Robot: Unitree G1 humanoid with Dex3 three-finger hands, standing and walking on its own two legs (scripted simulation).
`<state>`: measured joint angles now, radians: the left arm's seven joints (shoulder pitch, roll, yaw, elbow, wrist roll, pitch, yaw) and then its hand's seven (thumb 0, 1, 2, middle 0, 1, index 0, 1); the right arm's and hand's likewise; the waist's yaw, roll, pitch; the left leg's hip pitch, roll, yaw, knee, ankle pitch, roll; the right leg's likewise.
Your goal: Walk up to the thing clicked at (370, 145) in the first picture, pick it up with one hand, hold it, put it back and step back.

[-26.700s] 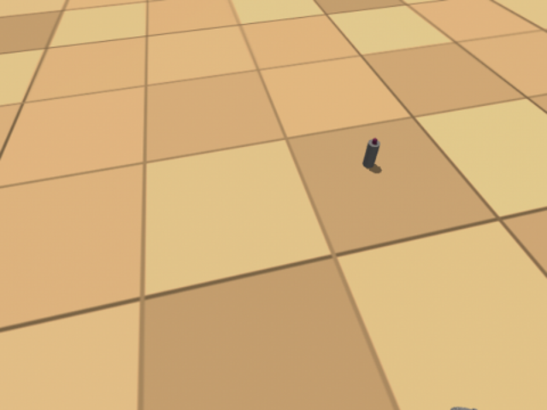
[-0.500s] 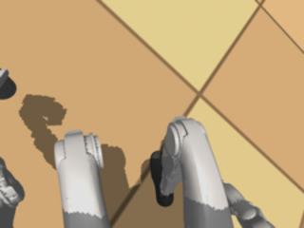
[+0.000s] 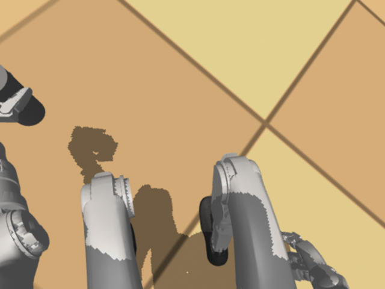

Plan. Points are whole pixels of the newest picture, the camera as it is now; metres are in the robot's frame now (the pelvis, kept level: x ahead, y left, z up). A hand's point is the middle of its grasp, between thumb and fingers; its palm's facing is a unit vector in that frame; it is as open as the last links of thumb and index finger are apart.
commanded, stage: hold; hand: left
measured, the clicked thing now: (6, 94) +0.47 +0.31 -0.07
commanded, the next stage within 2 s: lift in 0.98 s
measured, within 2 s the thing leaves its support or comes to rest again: neither
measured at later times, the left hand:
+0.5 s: hand out of the picture +0.43 +0.30 +0.08, palm faces +0.37 -0.93 -0.07, open 9.3 cm
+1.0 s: hand out of the picture +0.40 +0.26 +0.27, palm faces +0.39 -0.92 -0.07, open 9.3 cm
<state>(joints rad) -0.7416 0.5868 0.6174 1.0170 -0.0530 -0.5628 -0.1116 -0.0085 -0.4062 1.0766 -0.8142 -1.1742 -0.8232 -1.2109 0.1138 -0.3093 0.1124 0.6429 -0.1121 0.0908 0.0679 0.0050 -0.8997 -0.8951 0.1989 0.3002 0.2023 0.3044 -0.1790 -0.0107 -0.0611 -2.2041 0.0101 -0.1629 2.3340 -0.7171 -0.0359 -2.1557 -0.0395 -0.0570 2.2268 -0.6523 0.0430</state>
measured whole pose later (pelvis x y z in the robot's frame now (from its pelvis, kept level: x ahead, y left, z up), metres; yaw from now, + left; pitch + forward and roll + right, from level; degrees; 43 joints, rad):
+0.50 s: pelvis +0.01 +0.00 +0.09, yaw +3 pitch +34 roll -5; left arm -0.50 0.40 0.49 0.62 -0.13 -0.38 -0.08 -0.01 -0.39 1.08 -0.80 -1.19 -0.81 -1.23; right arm 0.13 -0.27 0.01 0.62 -0.02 0.03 0.00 0.01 -0.90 -0.90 0.20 0.30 0.20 0.30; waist -0.09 0.02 -0.17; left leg -1.94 0.03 -0.10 2.03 -0.69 -0.02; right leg -1.91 -0.05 -0.03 1.96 -0.64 0.04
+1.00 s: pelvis +0.04 +0.01 +0.26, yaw +5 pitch +24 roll -4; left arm -0.23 0.25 0.28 0.39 -0.13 -0.27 0.08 -0.01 -0.40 1.09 -0.80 -1.19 -0.81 -1.23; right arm 0.18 -0.21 0.01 0.64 0.01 -0.02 -0.06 0.01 -0.89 -0.89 0.20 0.30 0.20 0.30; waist -0.05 0.02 -0.16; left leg -1.28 0.05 -0.06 1.46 -0.61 -0.02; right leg -1.25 -0.04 -0.05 1.39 -0.56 0.03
